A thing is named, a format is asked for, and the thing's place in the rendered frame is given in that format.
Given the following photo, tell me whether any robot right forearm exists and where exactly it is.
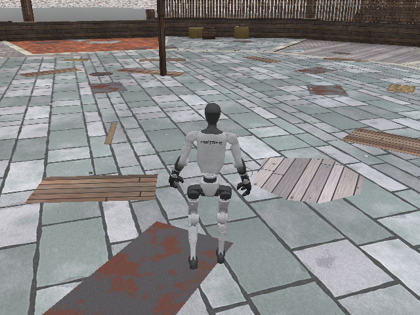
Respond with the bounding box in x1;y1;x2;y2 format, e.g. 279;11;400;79
237;158;250;184

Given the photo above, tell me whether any robot left forearm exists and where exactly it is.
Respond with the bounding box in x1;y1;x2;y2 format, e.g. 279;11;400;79
171;156;184;178

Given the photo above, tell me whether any robot left thigh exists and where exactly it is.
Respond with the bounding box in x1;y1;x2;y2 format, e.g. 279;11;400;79
187;182;201;226

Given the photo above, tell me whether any robot right thigh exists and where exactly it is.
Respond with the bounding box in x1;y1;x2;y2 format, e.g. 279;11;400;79
217;183;232;224

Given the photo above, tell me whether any right robot upper arm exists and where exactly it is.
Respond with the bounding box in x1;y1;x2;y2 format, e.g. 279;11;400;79
225;133;243;168

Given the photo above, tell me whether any left robot upper arm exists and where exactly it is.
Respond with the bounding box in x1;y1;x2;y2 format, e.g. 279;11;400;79
178;131;198;166

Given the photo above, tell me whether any robot left hand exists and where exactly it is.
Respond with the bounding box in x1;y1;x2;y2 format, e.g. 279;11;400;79
169;175;184;188

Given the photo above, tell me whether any robot right hand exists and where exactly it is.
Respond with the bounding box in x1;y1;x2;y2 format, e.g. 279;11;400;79
237;181;251;196

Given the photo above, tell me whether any robot thigh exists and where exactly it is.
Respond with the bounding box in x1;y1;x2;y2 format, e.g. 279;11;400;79
217;183;232;224
187;182;201;226

